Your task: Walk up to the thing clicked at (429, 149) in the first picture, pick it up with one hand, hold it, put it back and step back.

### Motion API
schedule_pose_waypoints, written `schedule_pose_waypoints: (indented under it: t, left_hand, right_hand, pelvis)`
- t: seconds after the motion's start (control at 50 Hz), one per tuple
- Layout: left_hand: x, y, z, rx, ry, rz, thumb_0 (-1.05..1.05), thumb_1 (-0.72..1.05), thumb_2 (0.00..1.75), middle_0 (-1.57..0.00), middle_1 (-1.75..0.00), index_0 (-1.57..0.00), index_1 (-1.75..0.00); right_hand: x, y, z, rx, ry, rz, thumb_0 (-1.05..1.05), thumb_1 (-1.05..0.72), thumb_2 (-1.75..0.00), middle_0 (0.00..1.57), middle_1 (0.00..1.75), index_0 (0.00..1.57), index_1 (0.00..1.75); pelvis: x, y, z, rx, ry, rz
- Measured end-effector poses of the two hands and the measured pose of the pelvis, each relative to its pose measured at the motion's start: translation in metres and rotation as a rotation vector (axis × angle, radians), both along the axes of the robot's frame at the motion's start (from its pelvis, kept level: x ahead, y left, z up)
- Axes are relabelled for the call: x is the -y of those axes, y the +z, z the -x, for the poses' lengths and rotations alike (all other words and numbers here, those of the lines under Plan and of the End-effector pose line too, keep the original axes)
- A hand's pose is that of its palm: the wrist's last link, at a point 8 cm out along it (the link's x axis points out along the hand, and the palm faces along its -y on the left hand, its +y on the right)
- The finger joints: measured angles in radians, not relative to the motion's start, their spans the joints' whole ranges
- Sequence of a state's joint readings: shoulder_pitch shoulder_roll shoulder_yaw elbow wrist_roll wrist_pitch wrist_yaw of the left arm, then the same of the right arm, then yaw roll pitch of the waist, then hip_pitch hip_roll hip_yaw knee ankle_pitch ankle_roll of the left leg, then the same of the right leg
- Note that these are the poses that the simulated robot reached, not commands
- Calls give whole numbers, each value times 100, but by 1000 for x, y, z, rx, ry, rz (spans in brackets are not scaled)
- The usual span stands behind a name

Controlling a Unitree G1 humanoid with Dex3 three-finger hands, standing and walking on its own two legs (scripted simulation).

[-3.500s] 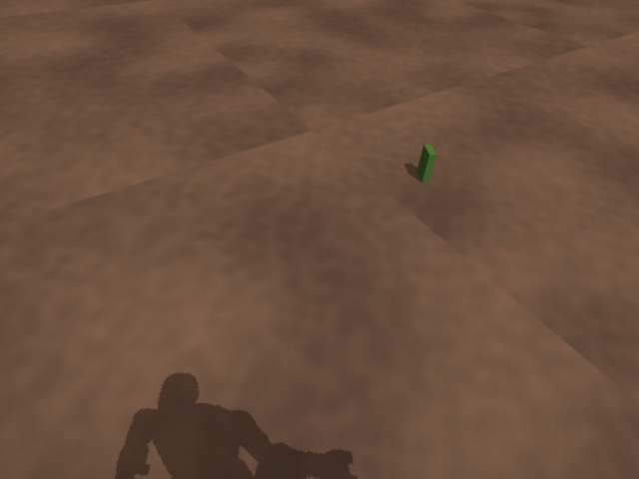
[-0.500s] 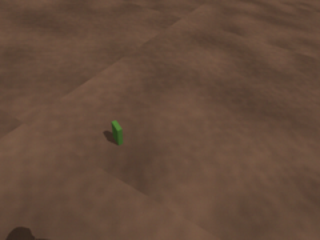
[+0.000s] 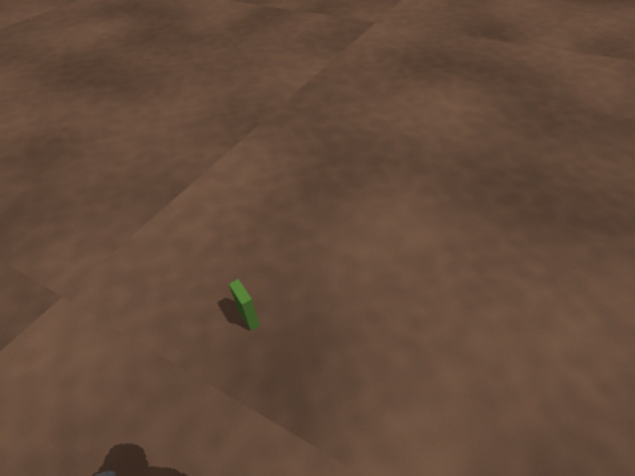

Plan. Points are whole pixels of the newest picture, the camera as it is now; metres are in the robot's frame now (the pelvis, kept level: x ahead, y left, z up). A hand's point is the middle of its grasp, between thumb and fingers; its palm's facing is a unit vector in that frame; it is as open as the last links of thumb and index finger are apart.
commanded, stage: walk up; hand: left
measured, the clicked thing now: (244, 305) +0.79 +0.29 -0.68
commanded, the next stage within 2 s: none
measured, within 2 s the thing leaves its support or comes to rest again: neither
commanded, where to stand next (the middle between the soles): +0.39 +0.05 m, yaw +2 degrees
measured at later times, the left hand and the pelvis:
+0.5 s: hand out of the picture +0.18 +0.33 -0.16, palm faces +0.00 -0.95 -0.32, open 7.4 cm; pelvis +0.16 +0.06 +0.00, yaw +3 degrees
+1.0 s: hand (156, 341) +0.37 +0.28 -0.12, palm faces -0.01 -0.91 -0.42, open 7.3 cm; pelvis +0.29 +0.02 +0.00, yaw +1 degrees
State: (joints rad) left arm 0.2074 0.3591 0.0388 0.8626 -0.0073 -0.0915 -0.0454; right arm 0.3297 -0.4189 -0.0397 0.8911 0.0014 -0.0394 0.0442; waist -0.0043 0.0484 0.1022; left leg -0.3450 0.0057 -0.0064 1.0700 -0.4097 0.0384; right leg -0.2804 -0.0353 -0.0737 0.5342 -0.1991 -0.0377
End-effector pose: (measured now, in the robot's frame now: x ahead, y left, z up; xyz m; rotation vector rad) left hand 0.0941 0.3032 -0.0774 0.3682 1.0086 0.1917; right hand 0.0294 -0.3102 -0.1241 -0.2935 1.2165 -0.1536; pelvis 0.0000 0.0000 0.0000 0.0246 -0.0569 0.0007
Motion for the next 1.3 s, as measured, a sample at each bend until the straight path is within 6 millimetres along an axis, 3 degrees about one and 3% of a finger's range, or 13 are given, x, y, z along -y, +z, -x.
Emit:
schedule_pose_waypoints:
  t: [0.08, 0.2, 0.3, 0.4, 0.52, 0.64, 0.76, 0.84, 0.9, 1.06, 1.22, 1.3]
  left_hand:
    - [-1, 1, -1, -36, 19, 2, 0, 91, 90, -21, -30, -20, -30]
    - [-20, -10, -5, -80, 68, 13, 0, 90, 90, -21, -30, -21, -30]
    - [-49, -31, -16, -118, 110, 34, 0, 90, 90, -21, -30, -20, -30]
    - [-70, -54, -41, -197, 112, 51, 1, 91, 90, -21, -30, -20, -30]
    - [-76, -45, -90, -184, 81, 74, 1, 91, 90, -20, -30, -20, -30]
    - [-77, -32, -129, -195, 63, 60, 0, 91, 90, -20, -30, -20, -30]
    - [-66, -20, -184, -185, 37, 11, 0, 91, 90, -20, -30, -20, -30]
    - [-50, -16, -225, -135, 27, -42, 0, 91, 90, -20, -30, -20, -30]
    - [-36, -9, -248, -89, 25, -47, 0, 91, 90, -20, -30, -20, -30]
    - [-20, -3, -276, -84, 24, -34, 0, 91, 90, -21, -30, -20, -30]
    - [-34, -41, -300, -94, 51, 21, 0, 90, 90, -21, -30, -20, -30]
    - [-34, -53, -305, -110, 71, 64, 0, 91, 90, -21, -30, -20, -30]
  right_hand:
    - [2, 10, -49, 61, 24, 8, 0, -90, -90, 20, 30, 20, 30]
    - [-3, 23, -103, 63, 70, 39, 0, -90, -90, 20, 30, 20, 30]
    - [-20, 29, -151, 61, 111, 80, 0, -90, -90, 20, 30, 20, 30]
    - [-44, 36, -192, 141, 104, 116, 0, -90, -90, 20, 30, 20, 30]
    - [-62, 49, -204, 132, 65, 105, 0, -90, -90, 20, 30, 20, 30]
    - [-59, 44, -216, 93, 34, 86, 0, -90, -90, 21, 30, 21, 30]
    - [-39, 22, -238, 50, 4, 53, 0, -90, -90, 21, 30, 21, 30]
    - [-22, -4, -262, 21, -11, 31, 0, -90, -90, 21, 30, 21, 30]
    - [-23, -10, -283, 3, 4, 10, 1, -90, -90, 20, 30, 20, 30]
    - [-22, -4, -330, 15, 24, 2, 0, -90, -90, 20, 30, 20, 30]
    - [-29, -1, -346, -14, 9, 81, 0, -90, -90, 20, 30, 20, 30]
    - [-39, 8, -353, -15, 23, 92, 0, -90, -90, 20, 30, 20, 30]
  pelvis:
    - [-1, 5, -23, 5, -1, 15]
    - [-10, 4, -59, 3, 31, 45]
    - [-29, -6, -97, -6, 52, 66]
    - [-53, -14, -130, 2, 44, 41]
    - [-61, 1, -163, 13, 46, 41]
    - [-60, 6, -197, 13, 27, 20]
    - [-47, 0, -237, -1, 13, -4]
    - [-30, -12, -263, -2, 10, 11]
    - [-22, -9, -275, 1, 10, -4]
    - [-18, 1, -302, -6, 10, 2]
    - [-31, -15, -317, -1, 37, 20]
    - [-37, -13, -318, -2, 31, 23]
